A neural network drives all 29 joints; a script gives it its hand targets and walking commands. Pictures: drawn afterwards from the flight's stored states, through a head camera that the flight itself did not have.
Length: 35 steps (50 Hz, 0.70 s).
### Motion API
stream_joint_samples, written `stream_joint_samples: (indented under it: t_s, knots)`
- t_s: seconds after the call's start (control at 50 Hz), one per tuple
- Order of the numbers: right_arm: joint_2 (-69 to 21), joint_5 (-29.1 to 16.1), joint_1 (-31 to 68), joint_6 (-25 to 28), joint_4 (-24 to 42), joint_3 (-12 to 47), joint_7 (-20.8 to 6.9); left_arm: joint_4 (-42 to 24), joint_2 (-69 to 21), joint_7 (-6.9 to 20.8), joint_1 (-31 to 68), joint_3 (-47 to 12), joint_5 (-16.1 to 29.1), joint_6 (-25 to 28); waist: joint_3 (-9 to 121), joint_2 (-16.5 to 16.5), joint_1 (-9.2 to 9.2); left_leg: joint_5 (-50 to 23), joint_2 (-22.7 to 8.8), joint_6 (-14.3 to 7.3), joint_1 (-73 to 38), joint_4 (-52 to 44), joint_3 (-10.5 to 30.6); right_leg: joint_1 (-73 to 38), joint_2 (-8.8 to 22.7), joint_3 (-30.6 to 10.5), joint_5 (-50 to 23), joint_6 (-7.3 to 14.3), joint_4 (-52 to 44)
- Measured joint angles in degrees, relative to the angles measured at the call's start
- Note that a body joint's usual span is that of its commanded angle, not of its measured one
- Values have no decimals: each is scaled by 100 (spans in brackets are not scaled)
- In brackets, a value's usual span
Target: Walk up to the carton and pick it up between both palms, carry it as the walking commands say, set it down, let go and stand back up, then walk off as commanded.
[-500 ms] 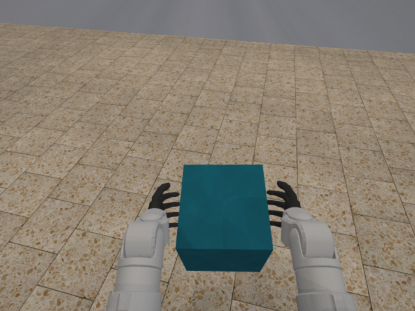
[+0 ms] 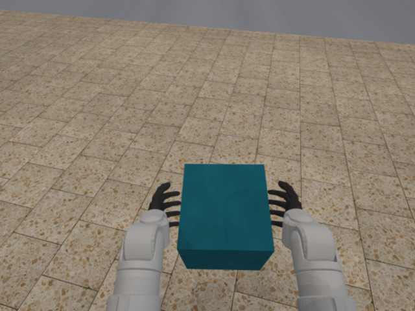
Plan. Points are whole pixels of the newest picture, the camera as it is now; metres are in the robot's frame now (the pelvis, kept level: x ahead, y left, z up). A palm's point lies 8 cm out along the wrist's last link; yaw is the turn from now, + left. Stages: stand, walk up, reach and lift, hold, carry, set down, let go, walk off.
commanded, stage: carry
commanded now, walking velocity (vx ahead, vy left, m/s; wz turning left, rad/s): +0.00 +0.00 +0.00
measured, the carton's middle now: (223, 219) +0.32 +0.00 -0.03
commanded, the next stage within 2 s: none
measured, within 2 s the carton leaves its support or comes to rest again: neither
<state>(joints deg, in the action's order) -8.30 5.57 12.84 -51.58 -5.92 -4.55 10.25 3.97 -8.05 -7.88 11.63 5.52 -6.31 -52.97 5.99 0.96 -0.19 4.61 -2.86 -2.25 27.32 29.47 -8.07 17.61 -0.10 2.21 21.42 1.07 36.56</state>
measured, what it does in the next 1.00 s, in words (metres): stands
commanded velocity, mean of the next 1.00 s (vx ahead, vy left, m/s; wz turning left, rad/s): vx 0.00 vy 0.04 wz -0.13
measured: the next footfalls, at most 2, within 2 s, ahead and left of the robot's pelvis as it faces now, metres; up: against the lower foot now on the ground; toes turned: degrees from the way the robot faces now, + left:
left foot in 1.44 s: +0.12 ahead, +0.18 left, +0.00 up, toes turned -9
right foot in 1.66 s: +0.00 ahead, +0.00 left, +0.00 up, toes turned -30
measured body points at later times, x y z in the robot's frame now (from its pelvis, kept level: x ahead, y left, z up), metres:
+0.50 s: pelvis +0.00 +0.00 +0.00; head -0.03 +0.00 +0.45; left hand +0.29 +0.13 +0.03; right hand +0.29 -0.14 +0.04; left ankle +0.12 +0.11 -0.72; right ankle -0.02 -0.11 -0.72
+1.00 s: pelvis +0.00 +0.01 -0.01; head +0.00 +0.00 +0.44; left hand +0.29 +0.13 +0.07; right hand +0.30 -0.13 +0.07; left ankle +0.12 +0.11 -0.72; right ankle -0.02 -0.11 -0.72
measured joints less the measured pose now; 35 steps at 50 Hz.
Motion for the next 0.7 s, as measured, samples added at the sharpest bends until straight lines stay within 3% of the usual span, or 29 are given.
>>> stream_joint_samples:
  t_s: [0.3,0.38,0.52,0.7]
  knots:
    - [13,43,-64,164,-149,-6,-69,206,3,82,-15,14,-72,216,76,-56,24,-15,-2,7,-56,-15,8,-54,-3,10,-5,2,-5]
    - [32,-104,-167,-14,227,111,28,-150,20,-13,-116,-63,28,60,13,-15,20,-29,-13,24,-52,-27,4,-27,-13,5,0,26,23]
    - [-6,62,34,83,-220,-48,-42,294,-15,78,85,71,-116,152,45,-13,42,-83,-16,30,-41,-91,16,-8,-22,19,-40,32,-21]
    - [16,-72,-76,-45,211,73,24,-170,6,-13,-30,-17,20,5,-59,14,29,-78,-20,27,-12,-89,9,29,-24,13,-32,41,-9]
